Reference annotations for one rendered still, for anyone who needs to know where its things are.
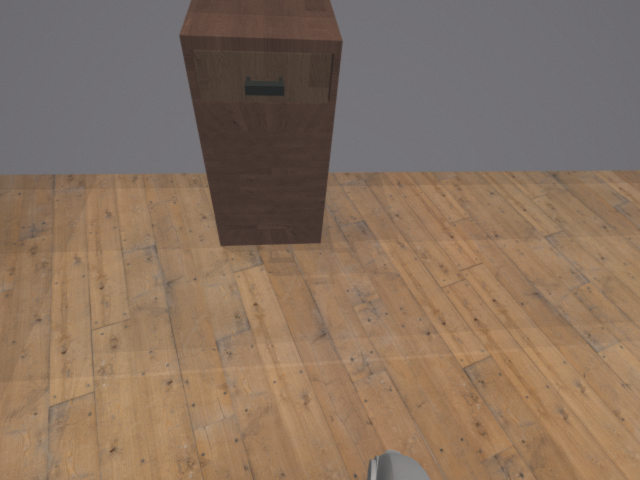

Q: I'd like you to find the right robot thigh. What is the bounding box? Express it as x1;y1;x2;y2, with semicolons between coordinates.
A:
367;453;430;480

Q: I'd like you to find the drawer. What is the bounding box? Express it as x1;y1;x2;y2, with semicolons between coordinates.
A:
192;49;332;103

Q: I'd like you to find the handle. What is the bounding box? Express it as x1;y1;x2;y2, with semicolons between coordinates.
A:
244;77;284;96

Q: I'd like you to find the cabinet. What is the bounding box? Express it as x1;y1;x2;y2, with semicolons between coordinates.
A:
179;0;343;246

